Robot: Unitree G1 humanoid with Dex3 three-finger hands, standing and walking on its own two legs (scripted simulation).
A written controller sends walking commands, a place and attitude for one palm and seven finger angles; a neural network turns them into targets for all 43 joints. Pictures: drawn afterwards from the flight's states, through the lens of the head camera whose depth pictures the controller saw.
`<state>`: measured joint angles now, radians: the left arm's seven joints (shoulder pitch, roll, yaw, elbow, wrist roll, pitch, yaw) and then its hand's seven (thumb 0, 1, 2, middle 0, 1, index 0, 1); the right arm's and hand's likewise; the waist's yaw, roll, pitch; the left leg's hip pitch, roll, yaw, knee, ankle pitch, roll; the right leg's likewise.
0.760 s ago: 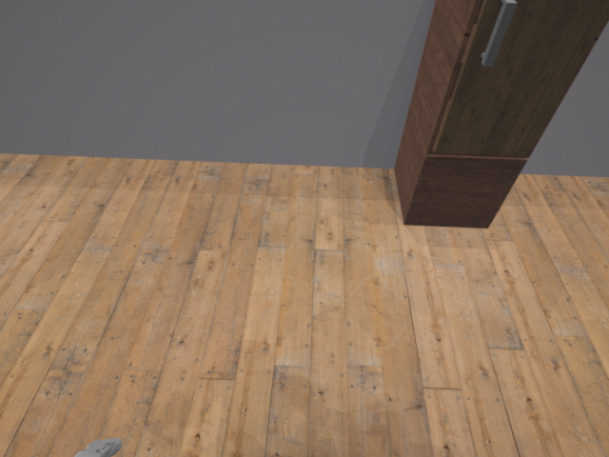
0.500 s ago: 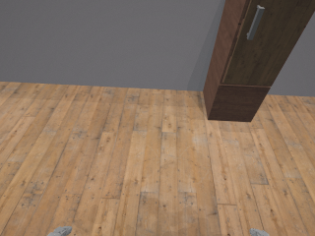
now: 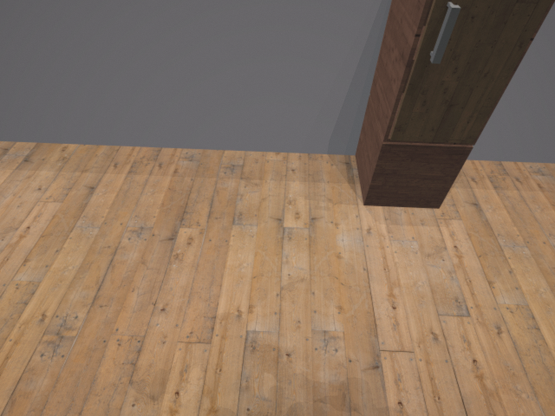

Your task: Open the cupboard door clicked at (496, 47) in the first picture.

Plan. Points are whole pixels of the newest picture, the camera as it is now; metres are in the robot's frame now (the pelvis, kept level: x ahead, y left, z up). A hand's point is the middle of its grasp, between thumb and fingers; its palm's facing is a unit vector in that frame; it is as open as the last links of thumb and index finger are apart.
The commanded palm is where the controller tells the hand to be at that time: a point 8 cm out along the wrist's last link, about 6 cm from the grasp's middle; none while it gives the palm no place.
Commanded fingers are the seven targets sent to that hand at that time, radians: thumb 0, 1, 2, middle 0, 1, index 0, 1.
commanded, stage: stand and wait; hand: left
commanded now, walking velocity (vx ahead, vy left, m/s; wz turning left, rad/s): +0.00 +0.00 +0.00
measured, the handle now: (442, 33) +1.17 -0.44 +0.08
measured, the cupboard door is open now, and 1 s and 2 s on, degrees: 0 0 0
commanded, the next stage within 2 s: look at it before walking up in 0.06 s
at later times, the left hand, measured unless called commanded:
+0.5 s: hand out of the picture +0.07 +0.25 -0.15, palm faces -0.02 -0.94 -0.33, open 7.4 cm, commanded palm none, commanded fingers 0.00 0.90 0.90 -0.20 -0.30 -0.20 -0.30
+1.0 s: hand out of the picture +0.06 +0.23 -0.17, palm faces -0.07 -0.95 -0.31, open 7.4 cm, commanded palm none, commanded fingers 0.00 0.90 0.90 -0.20 -0.30 -0.20 -0.30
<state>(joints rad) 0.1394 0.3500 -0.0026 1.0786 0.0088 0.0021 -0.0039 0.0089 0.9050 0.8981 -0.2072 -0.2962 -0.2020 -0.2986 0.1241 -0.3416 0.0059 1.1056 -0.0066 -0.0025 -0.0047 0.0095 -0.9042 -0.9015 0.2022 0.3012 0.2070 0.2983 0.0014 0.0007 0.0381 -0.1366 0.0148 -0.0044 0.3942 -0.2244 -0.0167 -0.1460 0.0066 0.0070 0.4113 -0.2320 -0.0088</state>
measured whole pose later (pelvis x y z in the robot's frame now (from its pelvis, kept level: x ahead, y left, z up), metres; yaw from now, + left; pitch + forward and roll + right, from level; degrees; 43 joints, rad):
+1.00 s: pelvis -0.01 +0.00 -0.01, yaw -4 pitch -1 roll +0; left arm 0.18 0.31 0.01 1.03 0.02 0.05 0.00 0.01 0.91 0.90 -0.21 -0.30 -0.20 -0.30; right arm 0.12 -0.29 -0.01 1.03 -0.01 0.02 -0.02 0.01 -0.91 -0.90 0.20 0.30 0.21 0.30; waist 0.02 -0.01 0.05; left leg -0.20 0.04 0.06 0.48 -0.27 -0.02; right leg -0.24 0.04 0.07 0.50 -0.24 -0.01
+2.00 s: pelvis -0.04 +0.03 -0.01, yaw -38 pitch +0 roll -2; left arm 0.18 0.26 0.09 0.90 0.03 0.09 -0.06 0.01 0.91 0.90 -0.20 -0.30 -0.19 -0.30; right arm 0.25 -0.21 -0.03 0.92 -0.03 0.00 -0.01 0.01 -0.90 -0.90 0.20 0.30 0.21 0.30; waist -0.01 0.01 0.06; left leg -0.18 0.14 0.20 0.52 -0.34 -0.02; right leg -0.39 -0.04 -0.06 0.82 -0.45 0.06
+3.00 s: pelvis +0.18 -0.27 -0.03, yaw -67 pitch +1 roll +0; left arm 0.06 0.17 0.06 0.96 0.04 -0.04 -0.04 0.01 0.91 0.90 -0.20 -0.30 -0.20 -0.30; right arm 0.53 -0.10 -0.03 1.15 -0.02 -0.04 -0.01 0.01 -0.91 -0.90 0.20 0.30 0.21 0.30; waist -0.06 0.00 0.10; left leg 0.00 0.19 0.33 0.74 -0.52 -0.07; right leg -0.46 -0.01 -0.18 0.64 -0.18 -0.10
